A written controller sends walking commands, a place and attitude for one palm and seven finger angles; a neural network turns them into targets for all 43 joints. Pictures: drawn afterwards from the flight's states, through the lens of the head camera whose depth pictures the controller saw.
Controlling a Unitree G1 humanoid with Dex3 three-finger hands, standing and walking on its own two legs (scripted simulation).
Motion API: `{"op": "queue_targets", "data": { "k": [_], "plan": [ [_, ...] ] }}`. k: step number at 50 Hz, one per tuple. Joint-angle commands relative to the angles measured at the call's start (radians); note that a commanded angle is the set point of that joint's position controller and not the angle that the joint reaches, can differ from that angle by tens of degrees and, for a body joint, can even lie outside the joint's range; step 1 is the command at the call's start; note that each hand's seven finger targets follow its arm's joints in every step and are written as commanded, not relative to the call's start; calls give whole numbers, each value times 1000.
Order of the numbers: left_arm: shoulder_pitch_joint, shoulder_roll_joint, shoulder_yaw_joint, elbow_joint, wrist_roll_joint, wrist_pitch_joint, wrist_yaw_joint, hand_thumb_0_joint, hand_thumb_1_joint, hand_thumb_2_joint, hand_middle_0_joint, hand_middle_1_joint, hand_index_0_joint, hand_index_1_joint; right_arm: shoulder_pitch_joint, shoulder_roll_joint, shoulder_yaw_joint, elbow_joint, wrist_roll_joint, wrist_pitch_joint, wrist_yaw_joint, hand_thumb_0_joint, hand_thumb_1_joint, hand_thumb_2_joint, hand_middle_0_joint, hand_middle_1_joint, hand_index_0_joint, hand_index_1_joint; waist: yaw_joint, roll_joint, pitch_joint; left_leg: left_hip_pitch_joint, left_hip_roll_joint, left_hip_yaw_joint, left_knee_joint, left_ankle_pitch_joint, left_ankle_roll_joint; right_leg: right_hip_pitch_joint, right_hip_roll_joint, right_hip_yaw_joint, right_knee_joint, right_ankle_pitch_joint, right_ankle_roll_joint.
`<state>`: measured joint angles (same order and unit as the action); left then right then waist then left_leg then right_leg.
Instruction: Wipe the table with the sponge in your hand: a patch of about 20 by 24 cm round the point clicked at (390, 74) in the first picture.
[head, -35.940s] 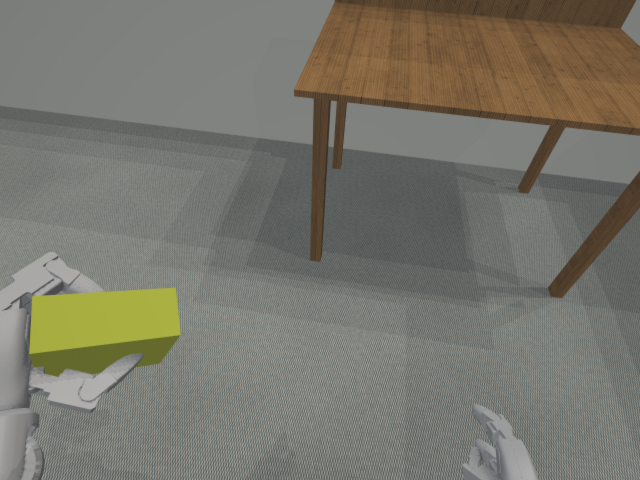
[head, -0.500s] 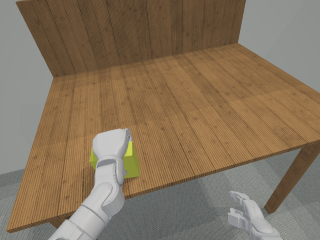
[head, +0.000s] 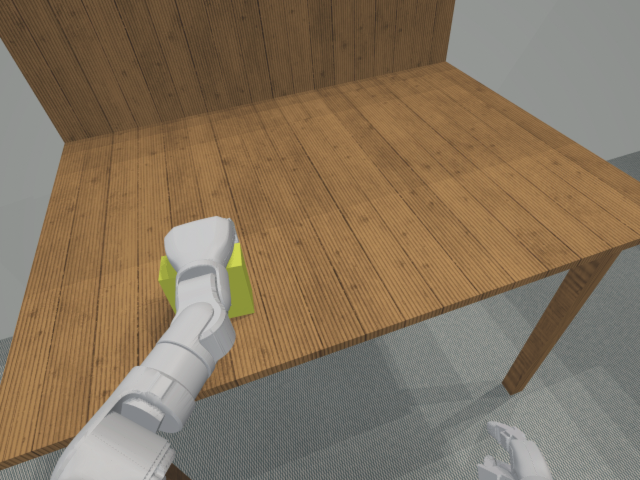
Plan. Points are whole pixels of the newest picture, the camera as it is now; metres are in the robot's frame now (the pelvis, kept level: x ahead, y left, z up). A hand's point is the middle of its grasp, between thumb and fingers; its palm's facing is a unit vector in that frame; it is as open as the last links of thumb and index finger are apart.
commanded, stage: wipe forward along the third lane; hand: left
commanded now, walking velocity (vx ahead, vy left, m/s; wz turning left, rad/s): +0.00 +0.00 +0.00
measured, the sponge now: (213, 293) +0.36 +0.20 +0.03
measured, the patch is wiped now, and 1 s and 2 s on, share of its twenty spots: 0.65 0.85 0.90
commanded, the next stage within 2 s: wipe back along the third lane in 0.98 s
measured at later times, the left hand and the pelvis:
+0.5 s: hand (210, 245) +0.42 +0.21 +0.07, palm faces -0.04 -0.05 -1.00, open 9.1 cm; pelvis +0.01 +0.00 +0.00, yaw +0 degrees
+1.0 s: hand (203, 223) +0.47 +0.23 +0.07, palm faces -0.08 -0.03 -1.00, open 9.1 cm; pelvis +0.02 +0.02 +0.00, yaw +0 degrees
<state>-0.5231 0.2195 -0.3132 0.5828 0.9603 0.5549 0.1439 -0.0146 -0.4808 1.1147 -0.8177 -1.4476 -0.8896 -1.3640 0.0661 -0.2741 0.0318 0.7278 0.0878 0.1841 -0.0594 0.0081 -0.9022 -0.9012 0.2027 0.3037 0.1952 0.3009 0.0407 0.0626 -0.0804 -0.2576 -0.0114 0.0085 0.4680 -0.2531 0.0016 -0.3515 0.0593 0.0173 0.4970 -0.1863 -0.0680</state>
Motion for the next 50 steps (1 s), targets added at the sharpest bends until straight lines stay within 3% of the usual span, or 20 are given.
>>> {"op": "queue_targets", "data": {
  "k": [1,2,3,6,8,11,13,16,18,20,23,26,28,32,38,41,43,45,48,50],
  "plan": [
    [-284,164,72,0,23,-13,41,0,100,1300,-1200,-1600,-1200,-1600,-175,-99,-29,-164,2,-55,-9,0,-900,-900,200,300,200,300,-3,-193,-149,-98,-34,9,-59,-25,37,171,-50,108,-136,-100,13],
    [-291,145,54,0,24,-17,40,0,100,1300,-1200,-1600,-1200,-1600,-174,-99,-29,-164,1,-55,-9,0,-900,-900,200,300,200,300,-7,-175,-156,-94,-35,12,-56,-19,37,166,-51,109,-135,-87,13],
    [-278,191,102,12,27,-21,43,0,100,1300,-1200,-1600,-1200,-1600,-170,-103,-31,-162,0,-53,-9,0,-900,-900,200,300,200,300,6,-192,-174,-99,-33,2,-63,-17,35,175,-46,115,-134,-90,8],
    [-313,146,57,23,23,-32,47,0,100,1300,-1200,-1600,-1200,-1600,-158,-99,-33,-163,1,-56,-10,0,-900,-900,200,300,200,300,-13,-177,-167,-99,-33,14,-56,-19,38,165,-51,102,-135,-80,16],
    [-342,216,114,57,26,-38,52,0,100,1300,-1200,-1600,-1200,-1600,-150,-105,-33,-152,-1,-57,-15,0,-900,-900,200,300,200,300,-10,-197,-157,-108,-30,5,-61,-25,38,161,-49,110,-142,-91,16],
    [-370,175,77,74,27,-50,56,0,100,1300,-1200,-1600,-1200,-1600,-132,-102,-33,-149,-1,-60,-15,0,-900,-900,200,300,200,300,-22,-177,-169,-105,-30,12,-52,-5,38,161,-52,92,-125,-42,19],
    [-364,212,113,94,30,-51,58,0,100,1300,-1200,-1600,-1200,-1600,-135,-103,-33,-148,-2,-57,-16,0,-900,-900,200,300,200,300,-9,-171,-187,-105,-28,7,-60,2,37,167,-49,94,-127,-35,16],
    [-427,204,95,122,38,-61,64,0,100,1300,-1200,-1600,-1200,-1600,-110,-103,-34,-138,-4,-58,-16,0,-900,-900,200,300,200,300,-34,-173,-189,-101,-26,10,-50,21,40,162,-50,79,-112,18,20],
    [-407,233,130,143,38,-63,63,0,100,1300,-1200,-1600,-1200,-1600,-109,-107,-34,-138,-5,-53,-16,0,-900,-900,200,300,200,300,-19,-180,-209,-107,-26,4,-53,35,38,174,-47,83,-109,37,16],
    [-462,203,94,150,36,-71,66,0,100,1300,-1200,-1600,-1200,-1600,-97,-100,-33,-136,-5,-54,-18,0,-900,-900,200,300,200,300,-41,-166,-206,-101,-24,12,-46,35,40,167,-52,70,-104,53,22],
    [-453,264,149,179,41,-79,68,0,100,1300,-1200,-1600,-1200,-1600,-91,-107,-34,-131,-8,-50,-19,0,-900,-900,200,300,200,300,-26,-177,-236,-108,-23,7,-47,61,39,190,-50,75,-97,94,20],
    [-514,228,102,205,47,-86,67,0,100,1300,-1200,-1600,-1200,-1600,-74,-104,-31,-126,-7,-50,-20,0,-900,-900,200,300,200,300,-50,-155,-212,-112,-24,11,-45,46,39,162,-52,58,-95,77,24],
    [-515,278,149,225,53,-93,68,0,100,1300,-1200,-1600,-1200,-1600,-65,-109,-35,-119,-9,-49,-18,0,-900,-900,200,300,200,300,-41,-158,-234,-110,-23,5,-42,72,40,172,-47,65,-91,109,19],
    [-563,229,102,255,56,-105,67,0,100,1300,-1200,-1600,-1200,-1600,-43,-105,-36,-114,-9,-48,-17,0,-900,-900,200,300,200,300,-62,-132,-237,-103,-21,12,-34,87,40,156,-49,47,-81,146,21],
    [-595,300,166,304,54,-132,78,0,100,1300,-1200,-1600,-1200,-1600,-10,-114,-41,-101,-15,-52,-16,0,-900,-900,200,300,200,300,-60,-149,-286,-119,-17,7,-28,122,42,182,-47,47,-70,201,21],
    [-633,289,145,344,61,-139,82,0,100,1300,-1200,-1600,-1200,-1600,17,-116,-44,-87,-16,-55,-14,0,-900,-900,200,300,200,300,-82,-147,-260,-127,-15,9,-22,108,43,150,-48,37,-66,185,25],
    [-649,312,165,355,63,-143,83,0,100,1300,-1200,-1600,-1200,-1600,22,-117,-44,-85,-14,-56,-12,0,-900,-900,200,300,200,300,-74,-138,-281,-128,-14,1,-29,115,41,151,-43,34,-66,176,21],
    [-676,273,136,363,64,-151,90,0,100,1300,-1200,-1600,-1200,-1600,44,-114,-50,-79,-18,-62,-9,0,-900,-900,200,300,200,300,-89,-113,-284,-117,-12,8,-16,123,43,131,-43,24,-57,190,22],
    [-703,343,189,399,68,-158,96,0,100,1300,-1200,-1600,-1200,-1600,60,-123,-51,-68,-20,-65,-8,0,-900,-900,200,300,200,300,-89,-127,-299,-134,-9,-1,-16,130,43,134,-40,27,-55,192,21],
    [-724,292,149,418,65,-163,102,0,100,1300,-1200,-1600,-1200,-1600,77,-121,-54,-60,-21,-70,-5,0,-900,-900,200,300,200,300,-107,-133,-286,-133,-6,4,-9,127,43,109,-40,16,-50,194,24]
  ]
}}
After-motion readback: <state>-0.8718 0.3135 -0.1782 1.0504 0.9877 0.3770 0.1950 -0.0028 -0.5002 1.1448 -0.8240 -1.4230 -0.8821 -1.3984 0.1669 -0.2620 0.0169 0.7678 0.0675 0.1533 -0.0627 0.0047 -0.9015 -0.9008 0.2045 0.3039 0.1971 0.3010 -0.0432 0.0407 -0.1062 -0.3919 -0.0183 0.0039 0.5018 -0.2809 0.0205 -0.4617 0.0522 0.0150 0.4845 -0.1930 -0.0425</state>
